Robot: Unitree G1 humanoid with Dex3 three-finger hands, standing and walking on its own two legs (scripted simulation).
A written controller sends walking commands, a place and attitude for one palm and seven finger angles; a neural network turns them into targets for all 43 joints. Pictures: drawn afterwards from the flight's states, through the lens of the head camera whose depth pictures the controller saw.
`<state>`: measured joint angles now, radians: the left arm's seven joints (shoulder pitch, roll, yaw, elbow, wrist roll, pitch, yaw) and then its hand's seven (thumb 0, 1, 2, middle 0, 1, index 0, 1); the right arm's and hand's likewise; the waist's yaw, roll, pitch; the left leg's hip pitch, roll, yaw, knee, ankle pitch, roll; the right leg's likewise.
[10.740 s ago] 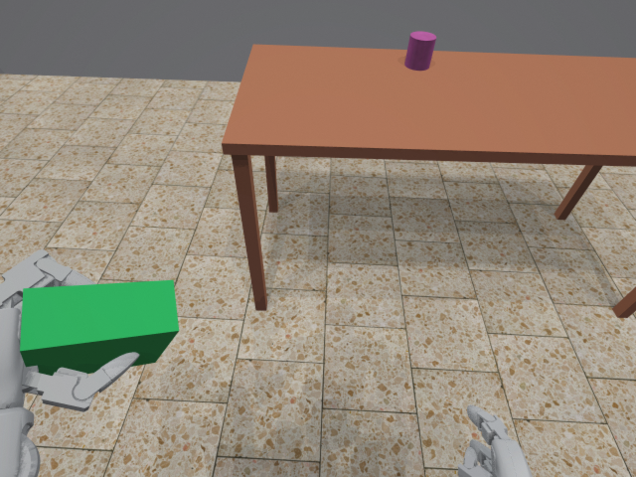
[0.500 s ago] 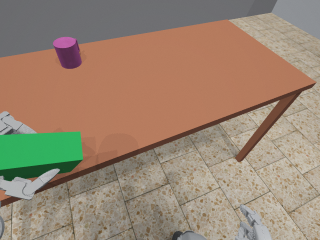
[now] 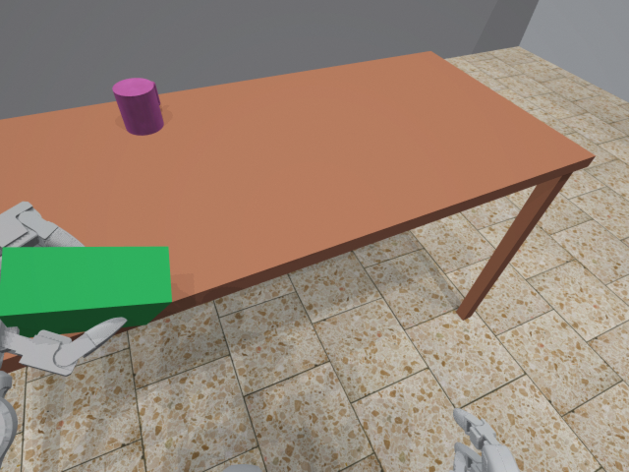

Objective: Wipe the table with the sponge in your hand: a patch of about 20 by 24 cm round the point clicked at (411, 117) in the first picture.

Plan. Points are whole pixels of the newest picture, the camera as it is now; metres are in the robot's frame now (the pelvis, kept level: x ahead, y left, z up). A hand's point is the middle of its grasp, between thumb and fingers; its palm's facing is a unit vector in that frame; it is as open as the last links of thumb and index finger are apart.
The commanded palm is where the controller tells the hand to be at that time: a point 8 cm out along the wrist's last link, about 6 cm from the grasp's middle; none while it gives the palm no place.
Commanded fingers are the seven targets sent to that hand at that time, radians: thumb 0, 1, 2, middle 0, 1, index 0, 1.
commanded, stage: come to a stop and stand still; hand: left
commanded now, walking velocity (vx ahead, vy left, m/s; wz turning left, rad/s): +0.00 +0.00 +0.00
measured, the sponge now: (112, 292) +0.24 +0.21 +0.17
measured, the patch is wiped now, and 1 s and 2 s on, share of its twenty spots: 0.00 0.00 0.00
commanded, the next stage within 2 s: look again from close up in 0.30 s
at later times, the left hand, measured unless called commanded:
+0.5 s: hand (30, 259) +0.24 +0.27 +0.21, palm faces +0.42 -0.80 -0.43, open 9.3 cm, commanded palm +0.16 +0.28 +0.20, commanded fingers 0.00 0.10 1.30 -1.20 -1.60 -1.20 -1.60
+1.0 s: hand (65, 238) +0.28 +0.27 +0.19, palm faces +0.36 -0.87 -0.32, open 9.3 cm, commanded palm +0.22 +0.30 +0.20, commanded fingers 0.00 0.10 1.30 -1.20 -1.60 -1.20 -1.60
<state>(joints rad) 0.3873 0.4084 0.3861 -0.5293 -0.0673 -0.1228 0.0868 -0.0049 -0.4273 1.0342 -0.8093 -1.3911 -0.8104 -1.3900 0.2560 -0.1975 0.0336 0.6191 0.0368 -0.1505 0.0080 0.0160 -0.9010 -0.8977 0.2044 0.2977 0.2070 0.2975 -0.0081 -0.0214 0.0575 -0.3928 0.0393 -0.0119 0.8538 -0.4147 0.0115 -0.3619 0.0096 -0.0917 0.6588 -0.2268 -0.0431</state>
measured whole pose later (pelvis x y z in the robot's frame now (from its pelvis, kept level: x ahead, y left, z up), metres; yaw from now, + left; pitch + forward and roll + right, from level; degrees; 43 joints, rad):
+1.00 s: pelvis +0.04 +0.03 +0.02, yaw -3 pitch -1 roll -1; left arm 0.36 0.34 0.36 -0.44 -0.03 -0.23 0.11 0.00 -0.43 1.04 -0.81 -1.39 -0.81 -1.39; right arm 0.19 -0.17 0.04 0.56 0.01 -0.16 0.00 0.02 -0.90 -0.90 0.20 0.30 0.21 0.30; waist 0.03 -0.04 0.05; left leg -0.17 0.01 0.07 0.49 -0.30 0.03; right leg -0.24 0.00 -0.01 0.42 -0.16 0.01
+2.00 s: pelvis +0.03 +0.03 +0.03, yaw -2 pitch -2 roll -1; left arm 0.39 0.34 0.35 -0.40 -0.01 -0.24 0.10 -0.01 -0.43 1.04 -0.81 -1.39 -0.81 -1.39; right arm 0.24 -0.19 0.02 0.58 0.00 -0.19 -0.02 0.02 -0.90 -0.90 0.20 0.30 0.21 0.30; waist 0.04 -0.03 0.07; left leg -0.16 -0.01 0.05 0.45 -0.25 0.04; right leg -0.22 0.00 0.00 0.39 -0.13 0.01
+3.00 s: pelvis +0.02 +0.03 +0.02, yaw -3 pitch -2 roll -1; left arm 0.37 0.33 0.37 -0.36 -0.02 -0.22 0.10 -0.01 -0.43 1.04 -0.81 -1.39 -0.81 -1.39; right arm 0.26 -0.22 0.01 0.59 0.01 -0.16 -0.04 0.02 -0.90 -0.90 0.20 0.30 0.21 0.30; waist 0.05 -0.02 0.05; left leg -0.18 -0.01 0.06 0.48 -0.27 0.04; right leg -0.24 0.01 0.02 0.41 -0.13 0.01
